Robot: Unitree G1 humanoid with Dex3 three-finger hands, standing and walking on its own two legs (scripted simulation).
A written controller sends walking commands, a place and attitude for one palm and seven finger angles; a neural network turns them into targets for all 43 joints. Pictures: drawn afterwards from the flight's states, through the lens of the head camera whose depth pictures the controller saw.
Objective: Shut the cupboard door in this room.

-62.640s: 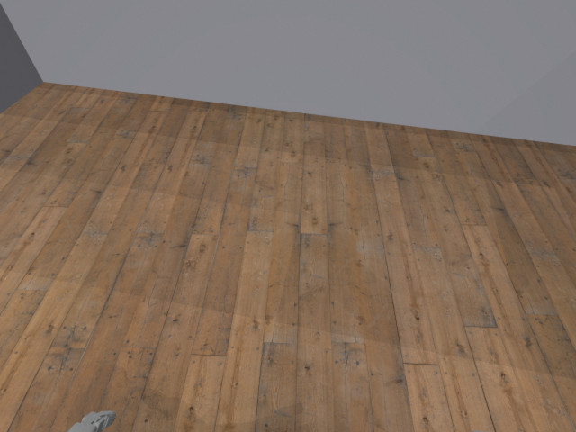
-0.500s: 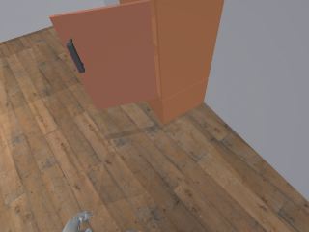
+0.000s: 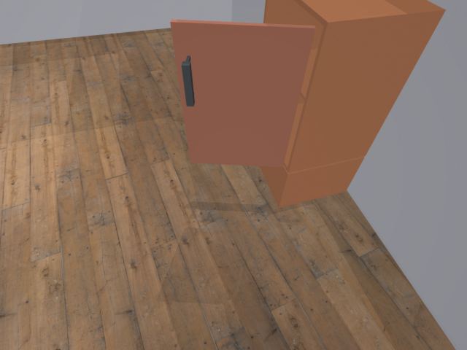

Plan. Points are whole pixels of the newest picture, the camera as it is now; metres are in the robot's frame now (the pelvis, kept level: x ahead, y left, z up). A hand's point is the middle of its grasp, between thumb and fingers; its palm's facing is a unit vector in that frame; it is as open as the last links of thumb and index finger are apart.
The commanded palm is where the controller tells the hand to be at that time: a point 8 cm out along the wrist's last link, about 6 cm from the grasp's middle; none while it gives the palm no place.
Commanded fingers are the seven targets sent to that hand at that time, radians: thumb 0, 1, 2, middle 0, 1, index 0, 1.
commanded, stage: take the last steps up to it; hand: left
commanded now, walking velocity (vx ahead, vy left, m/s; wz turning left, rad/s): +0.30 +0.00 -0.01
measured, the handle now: (189, 81) +0.86 +0.25 -0.03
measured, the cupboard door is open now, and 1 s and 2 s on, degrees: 71 71 71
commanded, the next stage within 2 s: come to a stop and stand still in 0.86 s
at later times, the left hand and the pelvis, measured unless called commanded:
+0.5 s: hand (185, 284) +0.27 +0.14 -0.17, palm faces +0.01 -0.97 -0.23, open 7.4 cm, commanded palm none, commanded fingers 0.00 0.90 0.90 -0.20 -0.30 -0.20 -0.30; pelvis +0.17 -0.05 -0.01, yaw -1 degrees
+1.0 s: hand (179, 273) +0.30 +0.17 -0.18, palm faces +0.10 -0.99 -0.14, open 7.4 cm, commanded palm none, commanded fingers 0.00 0.90 0.90 -0.20 -0.30 -0.20 -0.30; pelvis +0.35 +0.00 +0.00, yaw -1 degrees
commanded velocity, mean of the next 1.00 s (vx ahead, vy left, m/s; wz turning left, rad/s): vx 0.22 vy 0.01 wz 0.02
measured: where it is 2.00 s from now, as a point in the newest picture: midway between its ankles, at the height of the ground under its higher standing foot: (245, 315)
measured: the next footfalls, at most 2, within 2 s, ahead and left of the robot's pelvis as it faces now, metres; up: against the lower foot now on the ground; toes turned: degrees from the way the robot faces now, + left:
right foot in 0.38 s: +0.29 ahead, -0.13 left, +0.00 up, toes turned -10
left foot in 0.90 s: +0.42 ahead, +0.10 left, +0.00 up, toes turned +7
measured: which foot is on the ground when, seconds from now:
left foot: down 0.00-0.40, up 0.42-0.88, down 0.90-1.00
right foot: up 0.00-0.36, down 0.38-0.90, up 0.92-1.00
